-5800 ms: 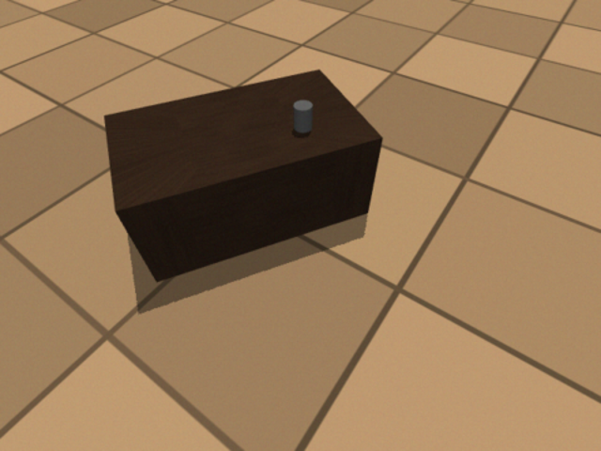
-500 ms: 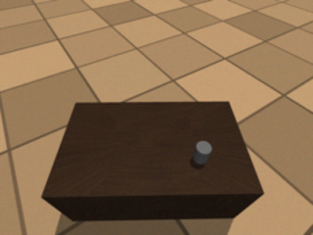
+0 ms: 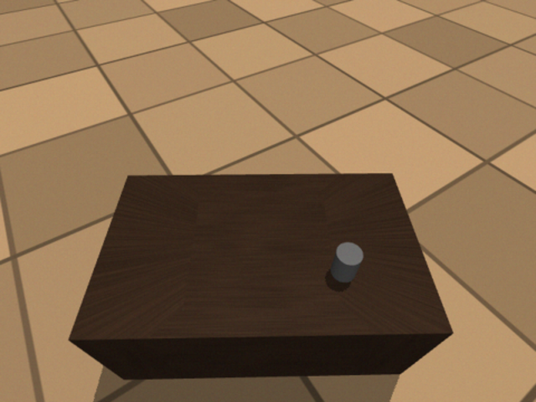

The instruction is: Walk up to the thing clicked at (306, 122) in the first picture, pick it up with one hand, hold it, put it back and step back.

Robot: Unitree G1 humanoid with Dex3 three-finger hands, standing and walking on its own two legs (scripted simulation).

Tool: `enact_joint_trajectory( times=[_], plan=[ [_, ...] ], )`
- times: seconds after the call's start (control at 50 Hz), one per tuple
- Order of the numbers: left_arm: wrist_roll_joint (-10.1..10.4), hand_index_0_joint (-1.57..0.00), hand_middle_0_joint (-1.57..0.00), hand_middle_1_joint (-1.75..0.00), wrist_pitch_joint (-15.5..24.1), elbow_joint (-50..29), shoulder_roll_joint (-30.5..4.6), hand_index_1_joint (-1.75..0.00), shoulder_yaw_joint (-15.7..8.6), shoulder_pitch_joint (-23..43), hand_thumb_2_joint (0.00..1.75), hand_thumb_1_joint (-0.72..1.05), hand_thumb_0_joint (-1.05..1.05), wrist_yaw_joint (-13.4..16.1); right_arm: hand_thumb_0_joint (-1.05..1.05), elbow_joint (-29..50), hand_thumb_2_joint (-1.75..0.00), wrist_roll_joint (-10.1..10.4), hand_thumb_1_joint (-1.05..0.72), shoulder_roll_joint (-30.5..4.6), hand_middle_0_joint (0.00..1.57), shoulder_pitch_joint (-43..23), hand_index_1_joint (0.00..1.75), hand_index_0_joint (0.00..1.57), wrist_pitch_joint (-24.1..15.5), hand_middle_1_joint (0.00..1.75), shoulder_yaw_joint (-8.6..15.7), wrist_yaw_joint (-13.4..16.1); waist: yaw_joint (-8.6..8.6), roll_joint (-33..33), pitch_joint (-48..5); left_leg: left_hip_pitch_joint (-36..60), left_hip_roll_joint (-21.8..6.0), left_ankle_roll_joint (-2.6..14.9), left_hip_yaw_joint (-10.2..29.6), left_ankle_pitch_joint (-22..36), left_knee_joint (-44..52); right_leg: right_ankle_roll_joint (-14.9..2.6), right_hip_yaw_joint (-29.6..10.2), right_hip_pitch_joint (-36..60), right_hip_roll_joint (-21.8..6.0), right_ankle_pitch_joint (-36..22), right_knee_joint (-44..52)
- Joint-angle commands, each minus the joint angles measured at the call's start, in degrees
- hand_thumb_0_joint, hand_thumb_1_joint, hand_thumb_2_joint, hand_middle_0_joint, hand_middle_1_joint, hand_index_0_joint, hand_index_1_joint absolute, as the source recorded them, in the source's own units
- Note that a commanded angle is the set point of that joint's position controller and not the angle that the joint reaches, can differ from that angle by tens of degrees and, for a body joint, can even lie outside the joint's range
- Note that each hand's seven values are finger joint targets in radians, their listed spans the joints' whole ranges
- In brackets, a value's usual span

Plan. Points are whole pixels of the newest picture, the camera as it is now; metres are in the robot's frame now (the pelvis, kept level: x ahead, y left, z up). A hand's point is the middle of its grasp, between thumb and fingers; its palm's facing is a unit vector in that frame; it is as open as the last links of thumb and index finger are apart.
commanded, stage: stand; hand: right
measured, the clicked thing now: (346, 262) +0.51 -0.21 -0.31
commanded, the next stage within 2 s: go down in 0.78 s
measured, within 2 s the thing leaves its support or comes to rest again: neither
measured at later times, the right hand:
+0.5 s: hand out of the picture +0.09 -0.25 -0.16, palm faces -0.02 +0.94 -0.34, open 7.4 cm
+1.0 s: hand out of the picture +0.12 -0.25 -0.15, palm faces +0.03 +0.95 -0.32, open 8.3 cm
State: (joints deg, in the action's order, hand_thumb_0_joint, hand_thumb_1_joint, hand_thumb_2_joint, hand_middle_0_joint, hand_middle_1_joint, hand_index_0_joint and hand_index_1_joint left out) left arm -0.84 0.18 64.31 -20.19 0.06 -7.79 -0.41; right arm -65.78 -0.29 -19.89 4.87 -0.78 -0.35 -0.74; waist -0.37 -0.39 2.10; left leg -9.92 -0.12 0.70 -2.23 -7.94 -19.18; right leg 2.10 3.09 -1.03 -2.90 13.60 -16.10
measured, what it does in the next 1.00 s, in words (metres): stands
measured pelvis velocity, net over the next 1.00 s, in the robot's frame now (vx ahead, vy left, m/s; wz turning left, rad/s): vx -0.01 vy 0.00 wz -0.02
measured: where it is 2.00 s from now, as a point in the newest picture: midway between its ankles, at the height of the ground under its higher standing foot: outside the picture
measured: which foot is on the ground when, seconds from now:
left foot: down 0.00-1.00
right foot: down 0.00-1.00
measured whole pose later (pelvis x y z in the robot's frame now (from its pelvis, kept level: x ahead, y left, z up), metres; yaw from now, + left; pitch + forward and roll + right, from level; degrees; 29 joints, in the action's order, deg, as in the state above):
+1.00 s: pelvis -0.01 +0.00 -0.01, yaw -1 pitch +2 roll +0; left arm 3.2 4.2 55.4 -19.3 -1.7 -6.6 1.0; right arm -56.7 2.0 -18.6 3.4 -1.0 0.8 0.3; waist 0.2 -0.8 3.6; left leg -16.6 -0.9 0.4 -3.0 -10.3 -25.1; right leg 1.6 2.0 -9.2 -2.6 16.9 -24.4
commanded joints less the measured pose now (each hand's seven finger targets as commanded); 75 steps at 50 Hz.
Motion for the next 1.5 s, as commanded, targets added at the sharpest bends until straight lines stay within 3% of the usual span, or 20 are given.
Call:
enact_joint_trajectory(
  times=[0.0, 0.06, 0.2, 0.5, 0.72, 0.84, 0.86, 0.88, 0.9, 0.94, 0.96, 0.98, 1.02, 1.04, 1.08, 1.14, 1.2, 1.24, 1.38, 1.48],
  plan=[
    [-0.04, -0.2, -0.2, -0.3, 1.39, -3.23, -11.95, -0.3, -2.35, 1.29, 0.9, 0.9, 0.0, 0.98, 0.0, 3.56, -0.9, 0.01, -0.9, -12.37, 0.2, -2.64, 0.3, 0.2, -1.02, 0.3, 2.46, 1.05, 0.23, 0.14, -2.62, 4.86, -7.74, 0.53, 7.27, 9.96, 1.94, -2.2, -4.05, -4.43, -6.09, -6.7, 3.25],
    [0.05, -0.2, -0.2, -0.3, 1.43, -3.54, -11.82, -0.3, -2.35, 1.07, 0.9, 0.9, 0.0, 0.96, 0.0, 3.63, -0.9, -0.07, -0.9, -12.34, 0.2, -2.29, 0.3, 0.2, -1.17, 0.3, 2.47, 1.17, 0.46, 0.63, -5.08, 6.44, -8.16, 0.82, 6.73, 14.52, 0.62, -2.36, -4.19, -2.9, -6.41, -10.76, 2.67],
    [-0.05, -0.2, -0.2, -0.3, 1.07, -3.33, -11.91, -0.3, -2.53, 0.84, 0.9, 0.9, 0.0, 1.0, 0.0, 3.77, -0.9, 0.04, -0.9, -12.44, 0.2, -2.47, 0.3, 0.2, -1.11, 0.3, 2.51, 1.28, 0.51, 0.24, -3.54, 5.65, -7.69, 0.59, 6.86, 11.72, 1.61, -2.41, -3.95, -3.29, -6.04, -8.37, 2.84],
    [0.04, -0.2, -0.2, -0.3, 1.31, -3.67, -12.06, -0.3, -2.45, 0.59, 0.9, 0.9, 0.0, 1.19, 0.0, 4.0, -0.9, -0.04, -0.9, -12.07, 0.2, -2.33, 0.3, 0.2, -1.09, 0.3, 2.39, 1.2, 0.51, -0.19, -4.52, 6.25, -8.18, 0.98, 6.69, 15.79, 0.12, -2.12, -3.81, -2.3, -6.39, -12.67, 2.39],
    [-0.01, -0.2, -0.2, -0.3, 1.04, -3.74, -11.99, -0.3, -2.65, 1.14, 0.9, 0.9, 0.0, 0.95, 0.0, 3.85, -0.9, -0.11, -0.9, -12.4, 0.2, -2.05, 0.3, 0.2, -0.97, 0.3, 2.58, 1.19, 0.28, 0.35, -2.34, 4.43, -7.64, 0.63, 6.93, 8.35, 2.09, -2.7, -4.27, -3.74, -6.17, -5.77, 3.32],
    [-0.05, -0.2, -0.2, -0.3, 1.3, -3.84, -12.0, -0.3, -2.55, 0.25, 0.9, 0.9, 0.0, 1.04, 0.0, 4.18, -0.9, -0.11, -0.9, -12.36, 0.2, -1.96, 0.3, 0.2, -1.2, 0.3, 2.52, 1.21, 0.6, 0.02, -4.51, 6.41, -8.07, 0.97, 6.92, 13.99, 0.88, -2.28, -4.08, -2.84, -6.32, -10.52, 2.58],
    [0.06, -0.12, -0.12, -0.22, 1.32, -3.83, -11.84, -0.22, -2.49, 0.79, 0.82, 0.82, 0.0, 1.09, 0.0, 4.04, -0.82, -0.06, -0.82, -12.35, 0.12, -1.62, 0.22, 0.12, -1.2, 0.22, 2.47, 1.19, 0.32, 0.08, -3.78, 5.6, -7.94, 0.86, 6.93, 13.89, 1.04, -2.3, -4.23, -2.61, -6.43, -10.25, 2.66],
    [4.77, -0.04, -0.04, -0.14, 7.9, -23.94, -3.19, -0.14, -1.65, 20.9, 0.74, 0.74, 0.0, 1.44, 0.0, 24.14, -0.74, 3.84, -0.74, -3.06, 0.04, -21.72, 0.14, 0.04, -5.19, 0.14, 1.35, 1.68, 1.28, -3.6, -4.23, -0.34, -1.41, -0.68, 0.99, 9.19, -3.6, -2.61, -0.33, -13.2, 2.62, -11.77, -5.35],
    [4.93, -0.02, -0.04, -0.06, 9.41, -26.12, -6.48, -0.06, -2.22, 21.24, 0.66, 0.66, 0.0, 2.13, 0.0, 26.04, -0.66, 3.36, -0.66, -8.03, 0.02, -17.84, 0.07, 0.03, -5.02, 0.07, 3.06, 2.17, -0.74, -1.19, -5.8, 2.11, -1.02, -0.94, 0.64, 4.63, -3.1, -2.62, -0.67, -12.59, 2.26, -8.66, -5.27],
    [5.31, -0.02, -0.03, -0.04, 8.64, -17.65, -8.64, -0.05, -4.86, 12.44, 0.5, 0.5, 0.0, 2.89, 0.0, 15.58, -0.5, 3.0, -0.5, -10.81, 0.02, -9.17, 0.08, 0.02, -1.1, 0.08, 4.39, 2.51, -0.72, 1.09, -4.37, -1.89, -1.5, -1.25, 0.48, -0.01, -4.7, -3.08, -0.6, -17.0, 3.02, -4.29, -8.11],
    [4.99, -0.03, -0.04, -0.04, 8.5, -19.97, -14.21, -0.05, -8.59, 13.41, 0.42, 0.42, 0.0, 3.47, 0.0, 9.13, -0.42, 2.35, -0.42, -12.58, 0.03, -4.27, 0.07, 0.03, 1.36, 0.07, 6.93, 2.8, -0.09, 3.75, -7.66, -1.43, -1.41, -1.53, -0.1, 1.48, -6.44, -3.12, -0.81, -18.77, 2.83, -5.26, -9.73],
    [4.62, -0.03, -0.04, -0.04, 8.43, -20.22, -14.8, -0.05, -10.3, 13.18, 0.34, 0.34, 0.0, 3.95, 0.0, 11.71, -0.34, 1.38, -0.34, -13.53, 0.05, -7.69, 0.05, 0.04, 2.42, 0.05, 7.58, 3.03, 0.87, 3.01, -13.69, -0.02, -1.74, -1.54, -0.04, 3.98, -7.96, -2.87, -0.92, -17.4, 2.98, -6.9, -11.24],
    [2.81, -0.04, -0.03, -0.04, 7.64, -15.83, -8.18, -0.03, -8.91, 3.59, 0.18, 0.18, 0.0, 3.39, 0.0, 13.63, -0.18, -0.34, -0.2, -12.48, 0.06, -10.08, 0.05, 0.05, 4.69, 0.05, 8.79, 1.89, -0.1, 0.24, -16.18, -1.11, -1.78, -0.68, -0.08, 7.14, -10.75, -2.48, -1.05, -20.13, 3.2, -9.47, -13.51],
    [2.54, -0.04, -0.03, -0.04, 7.69, -17.41, -7.31, -0.03, -9.37, 1.14, 0.16, 0.1, 0.0, 3.22, 0.0, 14.6, -0.16, -0.77, -0.13, -12.18, 0.06, -2.78, 0.05, 0.05, 6.31, 0.05, 9.87, 1.17, -0.76, 0.19, -18.73, 1.41, -1.87, -0.59, -0.25, 9.81, -11.6, -2.35, -0.73, -19.77, 3.57, -10.82, -13.86],
    [2.16, -0.06, -0.03, -0.04, 7.52, -17.91, -7.82, -0.02, -9.97, -4.71, 0.1, -0.02, 0.0, 3.09, 0.0, 19.71, -0.11, -1.07, -0.05, -12.2, 0.07, -0.47, 0.04, 0.06, 9.13, 0.04, 9.89, -0.25, 1.36, 1.08, -18.59, 1.54, -1.33, -0.68, -1.03, 13.95, -11.03, -2.32, -0.64, -17.75, 3.81, -12.97, -13.31],
    [2.37, -0.06, -0.04, -0.05, 6.37, -19.98, -5.8, -0.03, -9.58, -5.48, 0.08, -0.14, 0.0, 1.87, 0.0, 25.21, -0.09, -1.3, 0.11, -10.37, 0.06, 1.74, 0.05, 0.05, 14.37, 0.05, 8.68, -2.49, 1.5, -0.92, -16.06, -2.13, -0.76, -0.48, -1.43, 13.63, -10.67, -2.35, -0.91, -17.34, 3.85, -14.7, -13.9],
    [2.54, -0.06, -0.05, -0.06, 7.0, -27.43, -7.26, -0.05, -10.02, 4.51, 0.07, -0.31, 0.0, 1.8, 0.0, 33.15, -0.06, -1.47, 0.27, -8.63, 0.05, -6.34, 0.05, 0.05, 16.42, 0.05, 6.63, -2.6, 1.74, 0.25, -12.08, -7.64, -0.49, -0.47, -2.03, 3.26, -10.59, -2.71, -2.02, -21.34, 3.24, -5.67, -13.81],
    [2.11, -0.06, -0.06, -0.06, 7.71, -26.01, -6.81, -0.06, -10.34, 2.0, 0.05, -0.44, 0.0, 1.98, 0.0, 33.87, -0.05, -1.7, 0.4, -8.27, 0.04, -3.49, 0.05, 0.04, 16.91, 0.05, 6.9, -2.31, 1.51, -0.8, -10.19, -9.41, -0.64, -0.2, -1.96, -0.27, -11.34, -2.83, -2.3, -22.46, 3.16, -2.62, -14.67],
    [1.24, -0.06, -0.06, -0.06, 10.66, -33.82, -7.24, -0.07, -10.92, 1.52, 0.04, -0.53, 0.0, 3.35, 0.0, 43.47, -0.04, -1.58, 0.56, -8.7, 0.03, 0.54, 0.06, 0.04, 16.4, 0.06, 8.71, -0.32, 1.16, -0.8, -19.79, -8.86, -0.79, -0.2, -1.84, 5.93, -17.62, -1.73, -3.83, -21.34, 2.38, -14.32, -20.58],
    [0.99, -0.05, -0.06, -0.06, 10.57, -33.79, -5.84, -0.06, -10.1, -2.16, 0.04, -0.54, 0.0, 4.43, 0.0, 46.94, -0.02, -1.44, 0.56, -8.87, 0.04, 5.34, 0.06, 0.04, 18.61, 0.06, 9.09, 0.15, 0.83, -1.8, -18.2, -10.29, -1.04, -0.22, -1.78, 2.98, -18.41, -1.82, -3.46, -24.65, 2.93, -9.0, -21.44]
  ],
)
